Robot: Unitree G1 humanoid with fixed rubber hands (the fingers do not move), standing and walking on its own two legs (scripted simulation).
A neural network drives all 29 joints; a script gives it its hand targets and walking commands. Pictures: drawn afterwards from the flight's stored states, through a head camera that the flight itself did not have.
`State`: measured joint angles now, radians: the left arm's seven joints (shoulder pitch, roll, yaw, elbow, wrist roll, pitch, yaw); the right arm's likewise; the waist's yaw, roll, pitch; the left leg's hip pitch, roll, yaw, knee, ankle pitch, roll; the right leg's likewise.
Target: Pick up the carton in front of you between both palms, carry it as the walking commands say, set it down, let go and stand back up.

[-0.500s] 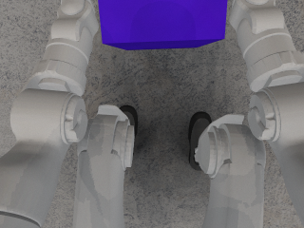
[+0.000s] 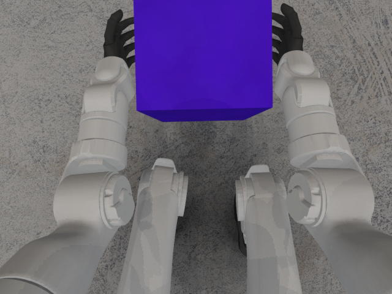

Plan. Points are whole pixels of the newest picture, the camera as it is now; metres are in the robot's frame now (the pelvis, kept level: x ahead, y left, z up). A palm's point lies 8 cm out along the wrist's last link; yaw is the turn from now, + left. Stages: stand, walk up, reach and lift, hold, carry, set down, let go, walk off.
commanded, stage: reach and lift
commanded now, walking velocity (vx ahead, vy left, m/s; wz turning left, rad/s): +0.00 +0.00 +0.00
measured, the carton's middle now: (202, 67) +0.52 +0.03 -0.15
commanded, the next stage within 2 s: none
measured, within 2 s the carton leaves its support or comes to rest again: neither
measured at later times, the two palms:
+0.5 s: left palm (77, 38) +0.47 +0.17 +0.07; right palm (343, 34) +0.48 -0.12 +0.07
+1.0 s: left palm out of the picture +0.42 +0.17 +0.23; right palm out of the picture +0.44 -0.13 +0.23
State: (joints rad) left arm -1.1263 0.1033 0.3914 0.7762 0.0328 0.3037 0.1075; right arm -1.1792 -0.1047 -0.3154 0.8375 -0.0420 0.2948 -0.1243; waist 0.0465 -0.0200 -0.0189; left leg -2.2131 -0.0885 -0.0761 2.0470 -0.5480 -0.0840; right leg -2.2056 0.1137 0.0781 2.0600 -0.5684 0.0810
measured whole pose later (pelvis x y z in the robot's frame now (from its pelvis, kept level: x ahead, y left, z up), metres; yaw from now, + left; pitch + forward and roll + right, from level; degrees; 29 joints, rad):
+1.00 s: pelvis +0.06 +0.00 +0.27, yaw +1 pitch +26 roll +0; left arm -0.53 -0.08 0.35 0.63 0.17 0.31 0.05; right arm -0.53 0.11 -0.34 0.65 -0.17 0.30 -0.08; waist 0.02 -0.01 -0.22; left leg -1.15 -0.08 -0.13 1.13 -0.43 -0.05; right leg -1.13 0.10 0.12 1.14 -0.45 0.03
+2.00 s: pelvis +0.09 +0.00 +0.37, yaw +1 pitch -3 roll +0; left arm -0.32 -0.16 0.29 0.38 0.29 0.63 0.00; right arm -0.32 0.16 -0.30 0.39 -0.29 0.62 0.00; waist 0.00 0.00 0.00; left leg -0.19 -0.04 -0.14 0.46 -0.21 -0.02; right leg -0.18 0.04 0.15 0.47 -0.23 0.02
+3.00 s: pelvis +0.09 +0.00 +0.37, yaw +1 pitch -7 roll +0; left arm -0.28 -0.16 0.23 0.25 0.27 0.76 0.00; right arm -0.28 0.16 -0.24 0.25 -0.27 0.75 0.00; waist 0.00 0.00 0.02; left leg -0.08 -0.04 -0.13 0.39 -0.19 -0.02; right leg -0.07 0.04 0.14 0.40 -0.21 0.01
